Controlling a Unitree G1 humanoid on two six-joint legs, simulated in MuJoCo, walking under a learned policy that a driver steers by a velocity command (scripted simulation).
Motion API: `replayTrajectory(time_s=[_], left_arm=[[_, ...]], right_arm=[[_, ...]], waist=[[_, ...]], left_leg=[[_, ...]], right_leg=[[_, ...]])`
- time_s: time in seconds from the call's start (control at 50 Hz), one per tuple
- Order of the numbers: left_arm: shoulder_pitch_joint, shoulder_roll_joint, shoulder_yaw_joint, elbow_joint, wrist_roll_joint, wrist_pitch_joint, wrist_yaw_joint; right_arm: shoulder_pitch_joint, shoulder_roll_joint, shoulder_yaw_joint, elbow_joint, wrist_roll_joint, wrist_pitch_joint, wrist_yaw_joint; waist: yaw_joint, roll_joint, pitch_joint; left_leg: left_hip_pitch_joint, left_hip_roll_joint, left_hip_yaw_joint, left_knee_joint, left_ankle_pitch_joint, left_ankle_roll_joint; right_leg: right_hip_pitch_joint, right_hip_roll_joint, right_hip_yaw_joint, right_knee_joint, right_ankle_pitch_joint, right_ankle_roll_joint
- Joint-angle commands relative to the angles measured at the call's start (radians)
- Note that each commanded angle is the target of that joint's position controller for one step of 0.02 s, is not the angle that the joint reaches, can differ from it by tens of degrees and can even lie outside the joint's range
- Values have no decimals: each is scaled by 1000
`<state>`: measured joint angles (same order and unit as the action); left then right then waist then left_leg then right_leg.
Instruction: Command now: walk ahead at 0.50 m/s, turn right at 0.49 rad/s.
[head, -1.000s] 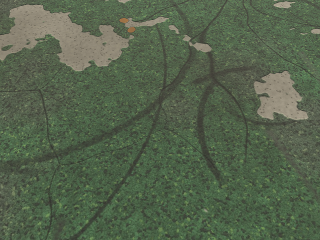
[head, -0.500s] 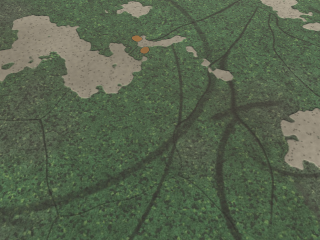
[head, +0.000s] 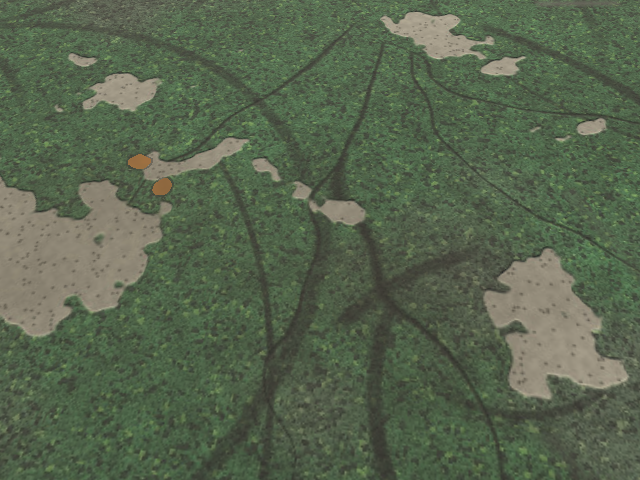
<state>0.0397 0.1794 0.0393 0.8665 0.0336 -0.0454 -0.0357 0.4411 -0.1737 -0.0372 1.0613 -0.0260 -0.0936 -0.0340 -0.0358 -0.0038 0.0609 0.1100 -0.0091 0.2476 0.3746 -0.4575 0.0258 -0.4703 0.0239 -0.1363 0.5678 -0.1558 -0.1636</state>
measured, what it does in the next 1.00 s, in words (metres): walks ahead, turning right: left foot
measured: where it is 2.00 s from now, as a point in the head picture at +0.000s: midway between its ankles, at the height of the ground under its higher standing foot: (381, 434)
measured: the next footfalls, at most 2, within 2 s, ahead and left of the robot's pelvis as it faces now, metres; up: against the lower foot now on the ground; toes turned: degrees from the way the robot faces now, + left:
left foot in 0.56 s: +0.51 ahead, +0.04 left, +0.00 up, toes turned -21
right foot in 1.04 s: +0.53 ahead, -0.22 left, +0.00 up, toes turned -39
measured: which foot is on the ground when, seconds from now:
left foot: down 0.00-0.02, up 0.04-0.54, down 0.56-1.00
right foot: down 0.00-0.58, up 0.60-1.00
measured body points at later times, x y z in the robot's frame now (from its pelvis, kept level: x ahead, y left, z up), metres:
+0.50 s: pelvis +0.27 -0.02 +0.01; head +0.31 -0.04 +0.46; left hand +0.29 +0.27 -0.11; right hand +0.44 -0.29 -0.08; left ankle +0.46 +0.07 -0.69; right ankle +0.12 -0.05 -0.72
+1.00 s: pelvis +0.47 -0.07 +0.01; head +0.50 -0.10 +0.46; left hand +0.76 +0.02 -0.09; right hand +0.35 -0.33 -0.12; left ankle +0.47 +0.05 -0.72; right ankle +0.50 -0.20 -0.71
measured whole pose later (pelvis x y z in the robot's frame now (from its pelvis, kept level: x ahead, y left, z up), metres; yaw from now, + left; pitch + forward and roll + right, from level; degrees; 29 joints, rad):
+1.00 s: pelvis +0.47 -0.07 +0.01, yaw -35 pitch +1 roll +2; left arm 0.11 0.25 0.05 0.69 0.04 0.02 -0.06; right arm 0.30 -0.26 -0.05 0.81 -0.01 -0.04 -0.01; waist -0.04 -0.02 0.08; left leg -0.11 0.05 0.24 0.46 -0.35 0.00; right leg -0.49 -0.01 -0.05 0.64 -0.18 -0.05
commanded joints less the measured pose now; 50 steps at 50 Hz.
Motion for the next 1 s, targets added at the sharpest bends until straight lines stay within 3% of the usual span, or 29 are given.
replayTrajectory(time_s=[0.02, 0.04, 0.06, 0.08, 0.1, 0.12, 0.16, 0.22, 0.32, 0.44, 0.48, 0.5, 0.54, 0.56, 0.58, 0.6, 0.62, 0.64, 0.66, 0.68, 0.72, 0.76, 0.82, 0.88, 0.96, 1.0], left_arm=[[406, 209, 79, 56, 23, -13, 20], [373, 291, 101, 34, 4, 1, 24], [357, 279, 97, 32, -15, 15, 24], [298, 240, 86, 29, -19, 15, 30], [259, 186, 73, 30, -19, 11, 31], [232, 162, 65, 27, -24, 2, 35], [227, 151, 56, 24, -33, -17, 39], [281, 197, 65, 29, -36, -31, 38], [391, 204, 65, 27, -35, -21, 36], [470, 219, 66, 16, -20, -14, 49], [451, 234, 69, 3, -16, -15, 57], [417, 246, 72, -8, -15, -16, 59], [356, 268, 76, -28, -20, -25, 47], [349, 237, 68, -44, -31, -35, 35], [405, 133, 44, -83, -63, -37, 34], [476, 176, 48, -96, -46, -28, 38], [443, 208, 53, -65, -19, -10, 43], [374, 198, 49, -66, -10, -4, 32], [347, 177, 48, -73, -10, 3, 25], [338, 173, 49, -81, 2, 16, 18], [351, 162, 50, -85, 3, 40, 12], [308, 153, 47, -114, -2, 49, 4], [218, 133, 34, -160, -4, 57, -12], [147, 111, 18, -193, -6, 56, -28], [97, 144, 27, -232, 5, 58, -28], [139, 159, 37, -234, 14, 47, -22]], right_arm=[[-4, -171, -33, -82, 9, 5, 1], [9, -99, -26, -150, 29, -6, 24], [-99, -165, -35, -177, 14, -17, 31], [-162, -149, -30, -204, 22, -30, 36], [-152, -144, -30, -197, 21, -35, 33], [-161, -138, -31, -205, 3, -21, 31], [-130, -118, -28, -206, -23, 21, 35], [-199, -114, -26, -246, -25, 51, 45], [-405, -129, -22, -330, -18, 58, 51], [-570, -136, -4, -412, -6, 42, 60], [-556, -153, -4, -426, -1, 32, 59], [-504, -166, -7, -417, 1, 27, 56], [-281, -216, -29, -355, 4, 12, 37], [-134, -262, -43, -335, -12, -1, 21], [-39, -350, -61, -345, -40, 4, 7], [-93, -354, -68, -345, -27, 20, 15], [-175, -250, -49, -364, -16, 29, 20], [-224, -176, -30, -367, -8, 29, 23], [-246, -156, -21, -363, -11, 26, 22], [-229, -156, -19, -348, -7, 18, 19], [-191, -167, -20, -326, 5, -3, 27], [-184, -181, -24, -317, 13, -13, 30], [-195, -191, -27, -316, 13, 4, 24], [-204, -204, -32, -318, 15, 18, 21], [-163, -249, -51, -312, 20, 38, 19], [-156, -261, -57, -312, 24, 58, 12]], waist=[[213, 4, -240], [141, -263, -320], [150, -62, -276], [125, -23, -163], [78, 58, -81], [44, 66, -52], [9, 31, -59], [14, -1, -43], [89, -44, -23], [143, -66, -14], [122, -79, -16], [89, -86, -26], [-16, -56, -128], [-80, -1, -238], [-76, 181, -381], [-1, 303, -414], [25, 131, -247], [21, 30, -128], [38, 36, -68], [49, 77, -42], [67, 95, -66], [76, 112, -87], [67, 137, -82], [53, 139, -84], [26, 136, -88], [40, 115, -112]], left_leg=[[-274, 216, -17, 698, 828, 53], [-709, -43, -82, 1088, -51, -5], [-838, 8, -277, 1115, 3, 12], [-871, 56, -286, 1060, 93, 15], [-819, 91, -282, 955, 142, 11], [-763, 114, -289, 882, 146, -3], [-680, 121, -283, 803, 145, -32], [-716, 121, -252, 691, 210, -67], [-819, 102, -246, 480, 389, -85], [-829, 44, -249, 293, 412, -61], [-746, 28, -263, 217, 389, -40], [-646, 13, -263, 173, 360, -25], [-316, -29, -243, 91, 340, 13], [-74, 91, -349, 70, 285, 51], [183, 378, -704, 35, 172, 119], [166, 474, -1033, -69, 144, 197], [16, 436, -917, -80, 30, 189], [-121, 373, -749, -109, 56, 168], [-205, 329, -621, -132, 221, 144], [-253, 306, -522, -132, 440, 138], [-271, 292, -391, -101, 841, 145], [-247, 289, -303, -97, 982, 152], [-248, 265, -193, -103, 971, 144], [-291, 239, -100, -81, 906, 119], [-220, 284, -96, 20, 874, 96], [-196, 285, -83, 175, 868, 75]], right_leg=[[511, -105, 227, -104, -116, -127], [776, -376, 816, -237, -81, -294], [748, -356, 799, -283, -49, -277], [636, -340, 666, -296, 5, -244], [499, -300, 577, -321, 125, -197], [411, -249, 507, -329, 203, -165], [331, -190, 429, -343, 294, -144], [300, -148, 391, -363, 331, -131], [387, -123, 417, -354, 340, -69], [523, -142, 478, -276, 435, -67], [526, -154, 504, -238, 474, -47], [493, -151, 504, -209, 513, -26], [411, -90, 470, 7, 663, 22], [290, -31, 433, 230, 498, 43], [41, 87, 313, 535, -62, 75], [-106, 107, 268, 682, -396, 74], [-153, 26, 265, 738, -307, 74], [-144, -7, 249, 698, -229, 82], [-120, -30, 236, 654, -202, 93], [-98, -44, 225, 629, -205, 107], [-63, -35, 199, 628, -214, 123], [-100, -34, 187, 589, -169, 134], [-117, -45, 149, 442, -58, 149], [1, -46, 100, 234, 67, 139], [57, -24, 66, 92, -22, 112], [125, 2, 63, -5, -62, 81]])
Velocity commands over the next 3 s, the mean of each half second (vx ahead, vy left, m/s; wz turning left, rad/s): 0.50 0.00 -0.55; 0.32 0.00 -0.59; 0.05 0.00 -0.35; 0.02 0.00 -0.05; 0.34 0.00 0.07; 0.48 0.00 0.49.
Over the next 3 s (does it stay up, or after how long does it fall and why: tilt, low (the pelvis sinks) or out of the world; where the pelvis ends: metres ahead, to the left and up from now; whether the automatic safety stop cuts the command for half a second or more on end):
stays up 0.87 -0.40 0.02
